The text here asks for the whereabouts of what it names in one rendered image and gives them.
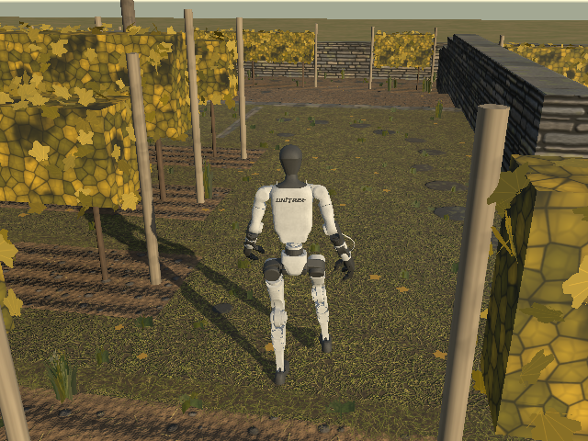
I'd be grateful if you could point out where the right robot forearm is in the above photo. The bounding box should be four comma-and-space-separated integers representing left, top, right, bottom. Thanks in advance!
330, 220, 351, 261

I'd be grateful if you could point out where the right robot hand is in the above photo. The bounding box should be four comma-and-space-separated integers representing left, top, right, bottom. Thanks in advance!
334, 255, 355, 281

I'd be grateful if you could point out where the right robot foot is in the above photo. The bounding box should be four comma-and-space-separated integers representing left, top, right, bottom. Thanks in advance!
319, 333, 332, 353

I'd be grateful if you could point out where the robot left upper arm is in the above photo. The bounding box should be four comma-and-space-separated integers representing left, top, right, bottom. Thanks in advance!
249, 185, 273, 234

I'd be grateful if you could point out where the left robot hand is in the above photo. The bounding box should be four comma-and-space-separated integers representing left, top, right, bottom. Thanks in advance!
243, 245, 265, 260

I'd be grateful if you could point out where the left robot forearm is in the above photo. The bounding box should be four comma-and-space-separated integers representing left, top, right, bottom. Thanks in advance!
244, 220, 259, 249

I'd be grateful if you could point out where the robot right upper arm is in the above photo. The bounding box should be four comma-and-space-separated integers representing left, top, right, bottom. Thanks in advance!
311, 184, 338, 236

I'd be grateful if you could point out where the right robot shin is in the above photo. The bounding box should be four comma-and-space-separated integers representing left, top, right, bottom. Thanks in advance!
315, 287, 329, 341

